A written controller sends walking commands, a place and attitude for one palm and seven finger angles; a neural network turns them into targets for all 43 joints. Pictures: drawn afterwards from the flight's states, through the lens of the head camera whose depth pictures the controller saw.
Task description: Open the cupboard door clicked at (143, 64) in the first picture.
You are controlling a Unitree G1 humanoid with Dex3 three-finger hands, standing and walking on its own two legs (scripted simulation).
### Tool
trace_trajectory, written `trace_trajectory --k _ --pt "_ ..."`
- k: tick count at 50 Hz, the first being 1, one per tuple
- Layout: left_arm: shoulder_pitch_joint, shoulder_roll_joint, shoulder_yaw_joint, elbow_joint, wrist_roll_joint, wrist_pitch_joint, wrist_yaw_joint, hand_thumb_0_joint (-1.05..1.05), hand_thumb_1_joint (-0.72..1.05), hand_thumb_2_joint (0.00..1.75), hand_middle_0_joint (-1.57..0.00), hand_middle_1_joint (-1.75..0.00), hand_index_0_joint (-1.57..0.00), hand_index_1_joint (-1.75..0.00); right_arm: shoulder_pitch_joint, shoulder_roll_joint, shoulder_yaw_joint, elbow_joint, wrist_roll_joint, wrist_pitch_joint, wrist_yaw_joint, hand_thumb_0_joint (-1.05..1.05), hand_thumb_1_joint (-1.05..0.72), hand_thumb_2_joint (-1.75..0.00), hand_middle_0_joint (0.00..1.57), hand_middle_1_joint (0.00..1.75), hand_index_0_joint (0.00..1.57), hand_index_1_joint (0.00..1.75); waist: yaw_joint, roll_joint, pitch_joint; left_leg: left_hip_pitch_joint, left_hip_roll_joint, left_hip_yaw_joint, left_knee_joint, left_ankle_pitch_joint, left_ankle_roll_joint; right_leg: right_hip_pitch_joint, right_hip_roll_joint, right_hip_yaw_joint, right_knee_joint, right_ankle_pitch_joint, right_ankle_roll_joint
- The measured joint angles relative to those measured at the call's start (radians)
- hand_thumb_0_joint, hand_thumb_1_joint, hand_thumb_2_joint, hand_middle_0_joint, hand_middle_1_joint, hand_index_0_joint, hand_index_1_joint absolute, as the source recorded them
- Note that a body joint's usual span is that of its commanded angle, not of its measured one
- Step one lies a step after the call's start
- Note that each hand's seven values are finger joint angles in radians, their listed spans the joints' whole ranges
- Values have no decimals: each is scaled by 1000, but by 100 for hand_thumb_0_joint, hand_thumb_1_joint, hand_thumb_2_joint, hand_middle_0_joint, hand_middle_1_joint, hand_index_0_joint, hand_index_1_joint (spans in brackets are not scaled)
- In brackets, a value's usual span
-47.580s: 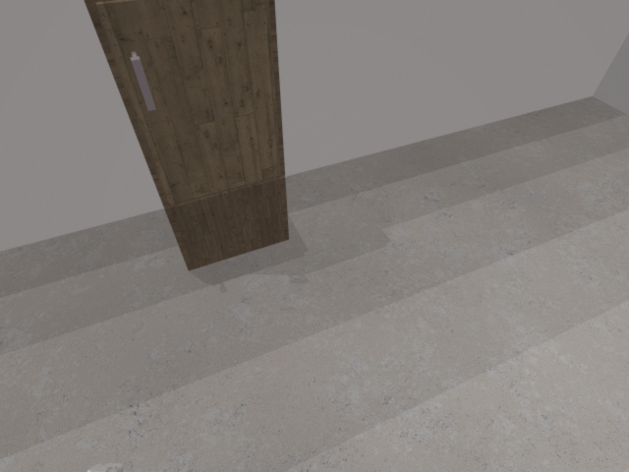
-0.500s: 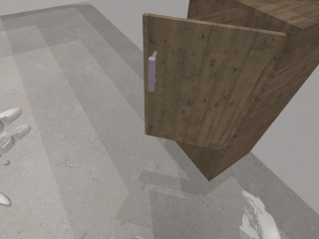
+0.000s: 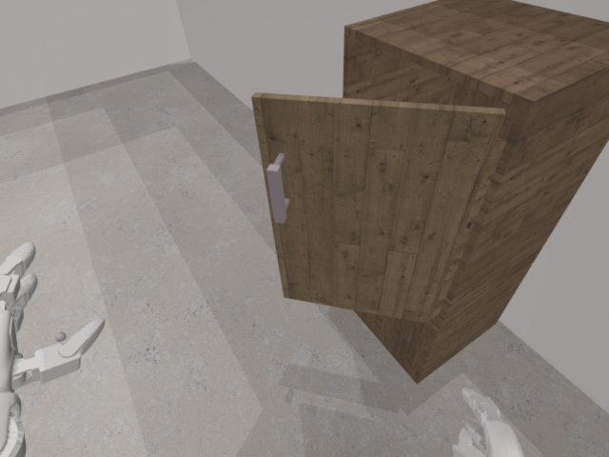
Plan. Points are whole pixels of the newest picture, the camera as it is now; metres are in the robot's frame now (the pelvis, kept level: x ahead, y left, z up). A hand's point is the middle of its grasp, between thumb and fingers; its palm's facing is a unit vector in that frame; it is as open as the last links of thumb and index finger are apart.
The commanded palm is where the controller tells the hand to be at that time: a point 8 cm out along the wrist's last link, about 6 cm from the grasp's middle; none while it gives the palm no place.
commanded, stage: draw the hand back to the body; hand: left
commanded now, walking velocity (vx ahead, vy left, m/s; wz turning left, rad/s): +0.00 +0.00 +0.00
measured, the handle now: (280, 188) +0.57 +0.13 +0.03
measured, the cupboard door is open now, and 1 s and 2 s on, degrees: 44 44 44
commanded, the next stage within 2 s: step back with the hand held close in 0.58 s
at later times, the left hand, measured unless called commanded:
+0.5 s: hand (85, 349) +0.17 +0.24 +0.15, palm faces +0.42 -0.81 -0.42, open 7.5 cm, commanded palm +0.13 +0.28 +0.17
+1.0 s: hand (53, 357) +0.16 +0.27 +0.15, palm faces +0.34 -0.80 -0.49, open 7.4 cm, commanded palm +0.11 +0.31 +0.17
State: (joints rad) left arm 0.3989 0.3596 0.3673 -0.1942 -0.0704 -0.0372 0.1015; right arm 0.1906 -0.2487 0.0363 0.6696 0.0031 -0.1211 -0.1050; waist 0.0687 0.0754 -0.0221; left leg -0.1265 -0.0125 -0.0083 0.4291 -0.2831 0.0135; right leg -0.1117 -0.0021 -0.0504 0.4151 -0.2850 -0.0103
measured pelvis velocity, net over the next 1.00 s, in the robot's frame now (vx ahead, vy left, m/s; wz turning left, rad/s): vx -0.04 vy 0.02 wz -0.03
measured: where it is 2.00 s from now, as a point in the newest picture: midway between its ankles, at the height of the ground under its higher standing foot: outside the picture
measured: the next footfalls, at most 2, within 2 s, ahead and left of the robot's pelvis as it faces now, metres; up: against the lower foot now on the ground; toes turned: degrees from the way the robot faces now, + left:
none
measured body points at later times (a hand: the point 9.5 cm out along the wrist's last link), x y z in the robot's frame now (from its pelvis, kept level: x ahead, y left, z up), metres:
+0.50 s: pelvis -0.01 -0.02 +0.00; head -0.04 -0.05 +0.45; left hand +0.15 +0.28 +0.17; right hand +0.17 -0.24 -0.09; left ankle -0.03 +0.11 -0.74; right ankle -0.04 -0.11 -0.74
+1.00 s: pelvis -0.04 +0.02 +0.00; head -0.05 +0.00 +0.45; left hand +0.14 +0.31 +0.18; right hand +0.13 -0.24 -0.08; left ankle -0.03 +0.11 -0.74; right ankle -0.04 -0.11 -0.74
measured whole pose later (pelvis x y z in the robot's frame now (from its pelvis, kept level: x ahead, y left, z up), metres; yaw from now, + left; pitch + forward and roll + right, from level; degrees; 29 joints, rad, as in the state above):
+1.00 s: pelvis -0.04 +0.02 +0.00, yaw -2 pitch +0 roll +0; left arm 0.54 0.40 0.36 -0.42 -0.04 -0.15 0.10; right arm 0.18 -0.25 0.00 0.59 0.01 -0.02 -0.10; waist 0.01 0.04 -0.02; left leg -0.21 -0.01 0.03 0.43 -0.22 0.03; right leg -0.20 0.00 -0.02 0.40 -0.20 0.01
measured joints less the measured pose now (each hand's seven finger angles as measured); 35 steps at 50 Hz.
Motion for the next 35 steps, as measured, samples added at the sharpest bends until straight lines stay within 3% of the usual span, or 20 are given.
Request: trace_trajectory --k 11,17,35 --pt "85 -20 -52 -188 9 -8 -18 1 63 78 -20 -30 -20 -31 -23 -1 -20 -37 -7 36 14 1 -91 -90 20 30 20 30 3 8 10 70 22 9 -51 14 -17 64 23 9 -48 18 -16" --pt "85 -23 -54 -189 9 -21 -22 1 79 85 -21 -30 -20 -31 -25 10 -19 -35 -7 51 11 1 -91 -90 20 30 20 30 4 8 21 77 30 9 -51 22 -23 71 31 9 -51 26 -23" --pt "73 -27 -51 -157 14 -48 -10 2 89 90 -21 -30 -21 -31 8 16 -19 11 -11 10 6 1 -91 -90 20 30 20 30 -3 -1 42 81 31 17 -50 45 -19 76 31 16 -59 58 -20"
